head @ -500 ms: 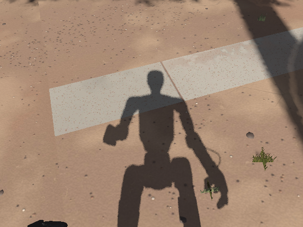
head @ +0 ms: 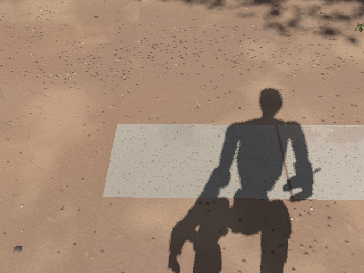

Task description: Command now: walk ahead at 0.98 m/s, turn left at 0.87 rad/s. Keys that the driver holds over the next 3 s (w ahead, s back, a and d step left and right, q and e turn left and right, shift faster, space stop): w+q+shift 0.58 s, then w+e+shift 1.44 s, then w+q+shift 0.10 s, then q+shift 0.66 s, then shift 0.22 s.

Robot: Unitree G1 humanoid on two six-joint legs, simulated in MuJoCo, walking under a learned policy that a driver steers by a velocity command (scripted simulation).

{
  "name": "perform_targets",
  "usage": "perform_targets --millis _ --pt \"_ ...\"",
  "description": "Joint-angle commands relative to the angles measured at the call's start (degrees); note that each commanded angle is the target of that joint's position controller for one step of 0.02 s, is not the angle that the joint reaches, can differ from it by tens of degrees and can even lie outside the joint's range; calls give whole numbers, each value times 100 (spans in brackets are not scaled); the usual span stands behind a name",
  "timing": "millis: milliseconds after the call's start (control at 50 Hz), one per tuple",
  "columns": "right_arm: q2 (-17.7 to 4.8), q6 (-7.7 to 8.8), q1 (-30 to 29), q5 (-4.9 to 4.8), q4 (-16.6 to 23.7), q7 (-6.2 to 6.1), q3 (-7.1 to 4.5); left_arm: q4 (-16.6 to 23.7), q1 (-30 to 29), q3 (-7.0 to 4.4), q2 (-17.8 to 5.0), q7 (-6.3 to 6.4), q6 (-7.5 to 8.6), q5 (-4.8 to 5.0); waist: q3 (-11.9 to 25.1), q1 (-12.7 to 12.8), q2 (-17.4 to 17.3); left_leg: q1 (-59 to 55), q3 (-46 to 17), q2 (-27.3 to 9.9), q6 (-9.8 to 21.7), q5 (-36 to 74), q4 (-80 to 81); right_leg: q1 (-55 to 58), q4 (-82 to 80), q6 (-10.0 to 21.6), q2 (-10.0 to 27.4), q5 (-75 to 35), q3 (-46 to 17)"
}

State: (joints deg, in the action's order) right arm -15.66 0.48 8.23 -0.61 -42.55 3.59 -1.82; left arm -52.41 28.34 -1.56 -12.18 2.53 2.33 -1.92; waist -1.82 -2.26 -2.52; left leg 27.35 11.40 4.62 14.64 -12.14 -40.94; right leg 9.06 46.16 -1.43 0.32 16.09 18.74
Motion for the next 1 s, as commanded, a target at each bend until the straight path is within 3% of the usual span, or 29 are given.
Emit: perform_targets --millis 20,40,60,80,120,160,240,320,360,380,400,420,440,460,500,600,660,700,740,760,780,800,820,840,860,880,900,960,1000 --pt "-1366 -60 1824 -36 -543 -173 -501 1496 -1615 -16 -227 -174 215 -105 -89 -295 -1051 -3436 -3255 -696 878 2125 385 -5073 5403 123 -446 1125 -1386" --pt "-1491 -71 1605 164 -361 -265 -519 1977 -1401 78 -316 -221 408 -21 974 -112 -1160 -4165 -5814 -1686 1718 -358 2128 -5925 5468 85 -492 1263 -2504" --pt "-1007 -45 1654 283 -348 -350 -448 1866 -1502 49 -744 -235 546 -77 354 -36 48 -3602 -6320 -1934 1389 -1778 3117 -6166 4849 153 -99 1060 -2665" --pt "-786 20 1452 303 -397 -375 -391 1787 -1724 -5 -946 -243 534 -90 -145 201 760 -2817 -5880 -1802 1094 -1840 3156 -5927 4241 113 168 769 -2665" --pt "-912 234 1273 193 -353 -400 -377 1715 -1815 52 -902 -209 302 -287 -447 505 1159 -1632 -4833 -1314 821 -765 3094 -5263 3402 -87 459 709 -2591" --pt "-925 422 1257 145 -275 -368 -352 1769 -2032 82 -818 -289 107 -285 -455 464 992 -801 -3992 -792 662 -104 3232 -4623 2462 -231 624 263 -2290" --pt "-969 468 1576 35 -323 -286 -397 2331 -3359 244 -458 -360 90 -25 -528 -57 471 -705 -3155 -207 173 1788 3031 -3902 -33 -234 402 -1470 -1842" --pt "-1149 431 1683 55 -282 -252 -498 2462 -3467 203 -641 -302 139 94 -39 -287 -142 -1807 -3338 -438 -157 3084 2478 -3316 -1306 -61 10 -1900 -1871" --pt "-1328 444 1467 69 -188 -283 -545 2260 -2701 15 -1078 -209 185 103 513 109 -210 -2182 -3469 -474 -424 4187 1503 -2250 -1606 17 -254 -1376 -1999" --pt "-1547 456 1158 84 -124 -267 -592 2053 -1754 -123 -1356 -142 215 138 1032 732 -204 -2029 -3438 -417 -530 4326 441 -1227 -1620 77 -227 -1009 -2034" --pt "-1435 503 761 107 4 -247 -568 1712 -407 -288 -1659 -35 229 90 1609 1445 -82 -1245 -3248 -197 -621 3679 -1038 219 -1367 165 159 -430 -2227" --pt "-397 553 613 178 247 -285 -304 1446 679 -380 -1939 53 252 -101 2130 1568 1239 -52 -2793 199 -567 -873 -3032 1399 -1521 131 1598 1631 -3715" --pt "-98 504 1452 -200 643 -274 -132 1641 -319 -443 -2277 -35 234 -260 2449 545 2966 1421 -2219 435 -743 -1768 -4065 1517 -3154 635 2731 2934 -7283" --pt "-587 352 1115 15 388 -340 -150 1878 -1255 -375 -1555 -92 188 -200 1491 507 1602 1802 -2040 -147 -726 -944 -4279 528 -3321 811 2402 3862 -6887" --pt "-823 222 644 193 412 -181 -225 1685 -1382 -252 -1028 -152 156 -133 692 469 486 1516 -1760 -594 -840 -347 -3753 -696 -3186 752 1928 2042 -4835" --pt "-337 -26 -184 332 1005 104 -25 879 -569 -160 -784 -279 442 61 -15 345 632 1785 -1762 -1034 -880 179 -3267 -1526 -3601 599 1571 -257 -2829" --pt "-374 47 -615 274 1224 114 64 741 -565 -180 -1028 -343 547 5 -470 164 606 1560 -1894 -662 -891 831 -1770 -2018 -4079 756 1332 -889 -2086" --pt "-523 122 -1179 263 1371 216 92 654 -429 -198 -1236 -350 504 62 -750 243 454 1023 -1207 -446 -855 1051 -499 -2169 -4530 790 1198 -1571 -1699" --pt "-433 220 -1273 334 1319 280 135 571 -283 -201 -1447 -352 455 99 -497 216 545 -688 -538 -236 -830 1588 -252 -2557 -4515 921 1099 -3232 -1473" --pt "-520 228 -1007 299 1205 205 102 590 -373 -220 -1632 -364 440 109 -277 12 592 -1099 -566 -129 -799 1314 -161 -2292 -4022 939 1062 -4620 -1327" --pt "-659 223 -151 391 889 99 8 626 -583 -258 -1825 -355 456 152 273 -459 809 -2006 -710 -34 -687 1547 -551 -2136 -2986 861 1137 -6155 -1170" --pt "-899 249 951 402 511 -8 -104 753 -873 -279 -1983 -313 449 197 807 -1016 890 -2959 -936 -31 -643 1055 -347 -2269 -1575 816 1077 -6438 -1243" --pt "-1144 284 1650 406 345 -104 -203 716 -843 -308 -2106 -278 401 220 1009 -1436 784 -3917 -1050 -196 -693 -95 574 -2919 -49 871 802 -5309 -1314" --pt "-1519 323 1999 486 201 -219 -295 685 -450 -159 -1230 -289 338 89 1328 -1131 -227 -4896 -2297 -1410 -714 -803 570 -4041 2278 895 306 -504 -1530" --pt "-1614 405 1851 506 503 -263 -260 847 541 0 -462 -288 328 263 2221 -256 -1044 -5487 -4463 -2964 -502 239 743 -5018 4017 895 142 1505 -2298" --pt "-1405 398 1803 318 455 -281 -311 994 -216 -95 -1041 -253 295 300 1917 -589 -326 -4609 -4855 -2900 -433 -98 1826 -5496 3956 837 161 591 -2285" --pt "-1086 448 1361 289 395 -280 -226 1056 -699 -125 -1141 -275 247 245 879 -366 -76 -3635 -4029 -2528 -318 -297 2191 -5541 3492 760 392 52 -2275" --pt "-585 606 1013 167 195 -225 -121 790 -524 -140 -886 -433 -95 115 -116 252 -202 -2049 -2646 -2061 -429 313 2863 -4915 2855 613 825 -272 -2325" --pt "-556 723 970 64 45 -216 -129 916 -939 -147 -726 -534 -255 77 -495 415 -107 -1853 -1951 -1981 -533 810 3291 -5109 2284 565 969 -626 -2322"
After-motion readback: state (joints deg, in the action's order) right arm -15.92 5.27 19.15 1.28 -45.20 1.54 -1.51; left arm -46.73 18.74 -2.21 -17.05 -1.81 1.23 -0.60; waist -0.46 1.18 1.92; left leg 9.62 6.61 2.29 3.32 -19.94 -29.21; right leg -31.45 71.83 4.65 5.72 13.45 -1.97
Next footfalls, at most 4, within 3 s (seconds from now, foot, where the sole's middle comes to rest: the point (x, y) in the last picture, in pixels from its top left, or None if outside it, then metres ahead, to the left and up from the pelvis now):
0.40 right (212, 249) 0.59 -0.09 -0.73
0.84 left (111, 221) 0.72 0.29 -0.73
1.24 right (114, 132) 1.19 0.32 -0.74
1.58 left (64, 140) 1.27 0.61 -0.87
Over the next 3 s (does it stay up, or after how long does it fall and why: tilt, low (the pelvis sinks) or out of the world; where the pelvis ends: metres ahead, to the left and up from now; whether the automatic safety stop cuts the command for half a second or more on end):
stays up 1.96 0.19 -0.05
